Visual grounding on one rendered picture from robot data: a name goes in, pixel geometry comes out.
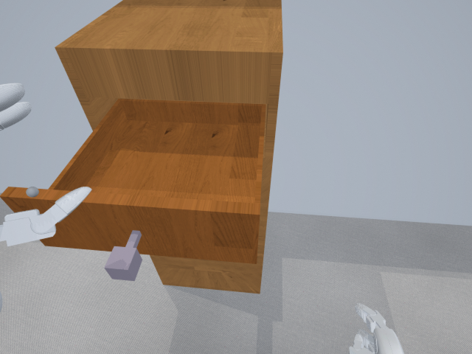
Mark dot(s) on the right robot hand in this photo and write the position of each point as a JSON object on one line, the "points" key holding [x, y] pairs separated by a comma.
{"points": [[383, 341]]}

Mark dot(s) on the left robot hand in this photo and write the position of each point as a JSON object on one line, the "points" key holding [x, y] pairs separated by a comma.
{"points": [[30, 225]]}

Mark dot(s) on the drawer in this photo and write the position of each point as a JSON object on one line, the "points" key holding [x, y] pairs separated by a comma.
{"points": [[187, 175]]}

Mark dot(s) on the cabinet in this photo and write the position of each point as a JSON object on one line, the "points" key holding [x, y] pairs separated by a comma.
{"points": [[218, 51]]}

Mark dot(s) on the handle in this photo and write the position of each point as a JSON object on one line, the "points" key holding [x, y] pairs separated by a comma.
{"points": [[124, 262]]}

